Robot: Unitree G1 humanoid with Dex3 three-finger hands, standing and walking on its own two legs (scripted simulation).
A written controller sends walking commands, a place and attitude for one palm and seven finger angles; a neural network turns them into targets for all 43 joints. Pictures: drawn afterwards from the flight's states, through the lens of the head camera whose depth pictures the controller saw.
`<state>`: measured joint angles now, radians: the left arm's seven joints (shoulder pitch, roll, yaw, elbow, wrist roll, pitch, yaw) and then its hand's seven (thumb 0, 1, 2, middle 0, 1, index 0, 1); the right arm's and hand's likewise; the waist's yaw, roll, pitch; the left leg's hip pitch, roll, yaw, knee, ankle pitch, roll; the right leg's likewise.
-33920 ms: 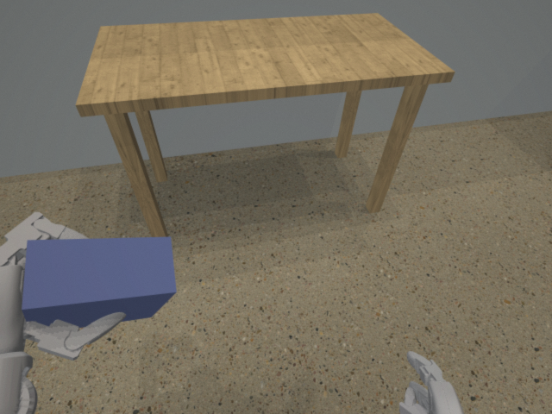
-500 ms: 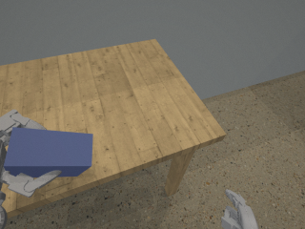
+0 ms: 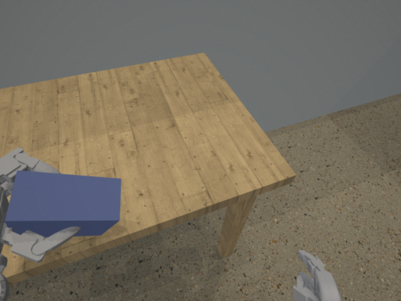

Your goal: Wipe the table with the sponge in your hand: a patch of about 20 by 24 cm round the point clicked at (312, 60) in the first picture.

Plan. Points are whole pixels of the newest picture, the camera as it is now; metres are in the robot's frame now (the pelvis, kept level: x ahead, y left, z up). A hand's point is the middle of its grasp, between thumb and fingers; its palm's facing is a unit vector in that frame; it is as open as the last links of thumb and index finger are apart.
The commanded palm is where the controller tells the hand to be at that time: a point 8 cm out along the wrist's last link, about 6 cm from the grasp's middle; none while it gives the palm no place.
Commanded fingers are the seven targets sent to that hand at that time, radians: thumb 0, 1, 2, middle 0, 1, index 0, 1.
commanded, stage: shuffle to correct the standing spot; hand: left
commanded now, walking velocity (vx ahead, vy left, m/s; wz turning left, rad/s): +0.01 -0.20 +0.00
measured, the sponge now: (82, 209) +0.23 +0.20 +0.12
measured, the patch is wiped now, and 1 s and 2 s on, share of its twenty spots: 0.00 0.00 0.00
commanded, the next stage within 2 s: come to a stop and stand still in 0.26 s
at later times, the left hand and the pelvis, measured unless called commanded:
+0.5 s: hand (16, 180) +0.24 +0.28 +0.18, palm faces +0.39 -0.78 -0.50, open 10.3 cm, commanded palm +0.16 +0.27 +0.18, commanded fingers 0.00 0.10 1.30 -1.20 -1.60 -1.20 -1.60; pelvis -0.01 -0.01 +0.00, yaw -2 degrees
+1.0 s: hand out of the picture +0.19 +0.29 +0.16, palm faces +0.39 -0.88 -0.28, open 10.3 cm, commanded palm +0.13 +0.32 +0.18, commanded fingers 0.00 0.10 1.30 -1.20 -1.60 -1.20 -1.60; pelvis -0.04 +0.05 +0.01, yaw -2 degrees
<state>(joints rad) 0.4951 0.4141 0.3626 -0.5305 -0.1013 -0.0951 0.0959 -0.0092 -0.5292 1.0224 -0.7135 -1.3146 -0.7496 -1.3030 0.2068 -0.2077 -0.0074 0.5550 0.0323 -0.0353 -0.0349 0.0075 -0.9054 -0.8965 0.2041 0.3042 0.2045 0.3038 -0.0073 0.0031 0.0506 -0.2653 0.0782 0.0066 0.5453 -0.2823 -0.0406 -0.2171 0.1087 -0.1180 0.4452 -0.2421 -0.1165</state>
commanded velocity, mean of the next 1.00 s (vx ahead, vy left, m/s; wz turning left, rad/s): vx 0.00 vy -0.07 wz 0.00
